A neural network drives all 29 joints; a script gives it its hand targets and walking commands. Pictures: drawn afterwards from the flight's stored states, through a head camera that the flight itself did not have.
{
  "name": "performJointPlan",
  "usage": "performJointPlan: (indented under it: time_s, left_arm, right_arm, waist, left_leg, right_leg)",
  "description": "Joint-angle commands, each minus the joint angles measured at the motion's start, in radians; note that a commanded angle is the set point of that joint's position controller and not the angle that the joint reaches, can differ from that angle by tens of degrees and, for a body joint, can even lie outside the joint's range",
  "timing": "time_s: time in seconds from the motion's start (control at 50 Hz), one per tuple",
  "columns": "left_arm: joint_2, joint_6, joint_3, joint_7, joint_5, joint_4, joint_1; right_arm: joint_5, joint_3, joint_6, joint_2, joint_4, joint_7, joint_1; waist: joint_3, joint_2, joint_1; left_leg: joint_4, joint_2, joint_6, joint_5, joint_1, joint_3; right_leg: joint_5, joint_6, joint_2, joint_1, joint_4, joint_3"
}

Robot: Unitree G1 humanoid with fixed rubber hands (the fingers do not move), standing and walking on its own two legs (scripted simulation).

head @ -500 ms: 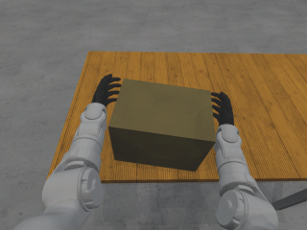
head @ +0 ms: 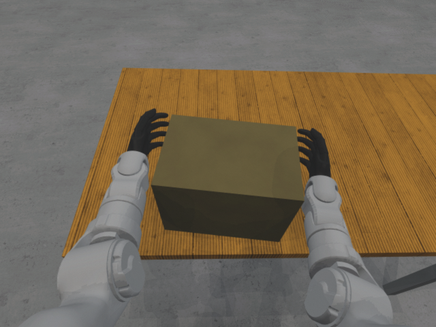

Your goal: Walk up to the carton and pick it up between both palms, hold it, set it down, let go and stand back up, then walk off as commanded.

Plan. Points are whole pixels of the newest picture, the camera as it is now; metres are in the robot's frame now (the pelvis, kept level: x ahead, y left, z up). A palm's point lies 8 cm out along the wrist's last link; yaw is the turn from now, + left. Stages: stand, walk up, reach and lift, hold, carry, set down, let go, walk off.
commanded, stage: set down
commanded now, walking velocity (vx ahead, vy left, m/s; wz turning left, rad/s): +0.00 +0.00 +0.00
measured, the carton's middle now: (227, 180) +0.40 -0.04 +0.00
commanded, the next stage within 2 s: none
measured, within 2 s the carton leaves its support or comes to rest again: neither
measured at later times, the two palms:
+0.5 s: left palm (140, 150) +0.44 +0.13 +0.07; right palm (317, 171) +0.37 -0.21 +0.06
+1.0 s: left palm (142, 149) +0.45 +0.13 +0.05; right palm (316, 173) +0.38 -0.21 +0.04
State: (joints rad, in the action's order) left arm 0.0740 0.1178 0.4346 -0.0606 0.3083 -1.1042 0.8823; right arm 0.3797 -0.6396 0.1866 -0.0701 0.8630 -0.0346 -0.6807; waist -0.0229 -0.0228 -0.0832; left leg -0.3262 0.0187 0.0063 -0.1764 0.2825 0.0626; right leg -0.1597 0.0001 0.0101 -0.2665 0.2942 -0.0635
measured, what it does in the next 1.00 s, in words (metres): stands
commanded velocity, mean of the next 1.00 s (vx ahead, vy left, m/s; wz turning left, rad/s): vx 0.00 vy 0.00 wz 0.00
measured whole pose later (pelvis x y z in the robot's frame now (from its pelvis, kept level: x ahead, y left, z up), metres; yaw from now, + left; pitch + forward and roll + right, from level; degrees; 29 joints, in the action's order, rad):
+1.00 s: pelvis -0.01 +0.00 -0.01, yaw -2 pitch +13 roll -1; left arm 0.21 0.22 0.19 0.05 0.04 -1.37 0.98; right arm 0.02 -0.27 0.23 0.09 1.20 -0.09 -0.81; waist -0.10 -0.01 -0.11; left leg -0.43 0.04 0.01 -0.22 0.45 0.10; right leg -0.17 0.00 0.00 -0.43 0.37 -0.04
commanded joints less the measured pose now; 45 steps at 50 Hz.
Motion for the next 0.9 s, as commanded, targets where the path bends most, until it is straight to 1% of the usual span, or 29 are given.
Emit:
performJointPlan:
  time_s: [0.0, 0.08, 0.24, 0.34, 0.42, 0.48, 0.54, 0.62, 0.68, 0.74, 0.78, 0.82, 0.88]
  left_arm:
    - [-0.456, 0.039, -0.182, -0.076, 0.021, 0.053, 0.531]
    - [-0.455, 0.039, -0.172, -0.079, 0.028, 0.042, 0.513]
    - [-0.447, 0.043, -0.144, -0.084, 0.044, 0.031, 0.490]
    - [-0.437, 0.040, -0.130, -0.085, 0.052, 0.029, 0.470]
    - [-0.383, 0.039, -0.110, -0.079, 0.056, 0.024, 0.463]
    - [-0.392, 0.043, -0.100, -0.078, 0.066, 0.031, 0.468]
    - [-0.390, 0.042, -0.082, -0.078, 0.079, 0.034, 0.463]
    - [-0.381, 0.037, -0.073, -0.075, 0.088, 0.045, 0.449]
    - [-0.351, 0.035, -0.066, -0.066, 0.089, 0.053, 0.436]
    - [-0.223, 0.038, -0.060, -0.036, 0.063, 0.049, 0.427]
    - [-0.083, 0.048, -0.061, 0.005, 0.025, 0.038, 0.427]
    - [0.066, 0.072, -0.086, 0.058, -0.040, 0.012, 0.435]
    - [0.176, 0.110, -0.195, 0.113, -0.195, -0.062, 0.500]
  right_arm:
    - [0.039, 0.314, 0.069, -0.448, -0.015, 0.135, -0.542]
    - [0.041, 0.311, 0.071, -0.444, -0.008, 0.133, -0.528]
    - [0.056, 0.293, 0.064, -0.444, 0.000, 0.132, -0.499]
    - [0.060, 0.285, 0.058, -0.435, 0.007, 0.133, -0.478]
    - [0.063, 0.255, 0.053, -0.364, 0.016, 0.129, -0.463]
    - [0.079, 0.241, 0.049, -0.386, 0.012, 0.130, -0.462]
    - [0.095, 0.223, 0.043, -0.389, 0.013, 0.132, -0.451]
    - [0.106, 0.204, 0.037, -0.378, 0.023, 0.133, -0.428]
    - [0.098, 0.198, 0.035, -0.344, 0.027, 0.129, -0.415]
    - [0.052, 0.199, 0.038, -0.209, 0.044, 0.105, -0.398]
    - [-0.010, 0.204, 0.043, -0.063, 0.077, 0.071, -0.390]
    - [-0.099, 0.234, 0.054, 0.079, 0.121, 0.022, -0.392]
    - [-0.282, 0.343, 0.068, 0.179, 0.186, -0.035, -0.456]
  waist:
    - [-0.541, 0.068, -0.012]
    - [-0.513, 0.061, -0.013]
    - [-0.475, 0.052, -0.017]
    - [-0.461, 0.048, -0.013]
    - [-0.446, 0.047, -0.014]
    - [-0.422, 0.037, -0.013]
    - [-0.407, 0.038, -0.013]
    - [-0.402, 0.043, -0.014]
    - [-0.406, 0.047, -0.011]
    - [-0.426, 0.049, -0.005]
    - [-0.444, 0.054, -0.004]
    - [-0.467, 0.062, -0.007]
    - [-0.553, 0.074, -0.016]
  left_leg:
    - [-0.038, -0.007, -0.059, 0.357, -0.251, 0.025]
    - [-0.035, -0.008, -0.057, 0.343, -0.237, 0.026]
    - [-0.021, -0.008, -0.046, 0.296, -0.220, 0.030]
    - [-0.019, -0.007, -0.041, 0.289, -0.223, 0.033]
    - [-0.018, -0.007, -0.042, 0.290, -0.225, 0.036]
    - [-0.013, -0.008, -0.037, 0.281, -0.227, 0.036]
    - [-0.009, -0.007, -0.035, 0.278, -0.237, 0.036]
    - [-0.011, -0.005, -0.035, 0.291, -0.257, 0.037]
    - [-0.013, -0.003, -0.035, 0.296, -0.264, 0.037]
    - [-0.023, -0.003, -0.036, 0.300, -0.255, 0.036]
    - [-0.035, -0.002, -0.038, 0.294, -0.234, 0.032]
    - [-0.053, -0.002, -0.038, 0.277, -0.198, 0.027]
    - [-0.098, -0.007, -0.043, 0.257, -0.124, 0.013]
  right_leg:
    - [0.453, -0.055, -0.023, 0.165, 0.051, -0.057]
    - [0.455, -0.058, -0.021, 0.169, 0.052, -0.055]
    - [0.412, -0.059, -0.018, 0.160, 0.046, -0.056]
    - [0.393, -0.059, -0.019, 0.150, 0.043, -0.056]
    - [0.372, -0.056, -0.022, 0.139, 0.041, -0.052]
    - [0.350, -0.058, -0.021, 0.128, 0.035, -0.050]
    - [0.329, -0.057, -0.021, 0.115, 0.028, -0.049]
    - [0.309, -0.056, -0.023, 0.093, 0.021, -0.051]
    - [0.301, -0.055, -0.026, 0.082, 0.019, -0.050]
    - [0.307, -0.052, -0.029, 0.078, 0.024, -0.041]
    - [0.310, -0.049, -0.031, 0.066, 0.031, -0.031]
    - [0.320, -0.046, -0.030, 0.052, 0.040, -0.016]
    - [0.363, -0.038, -0.039, 0.023, 0.071, 0.013]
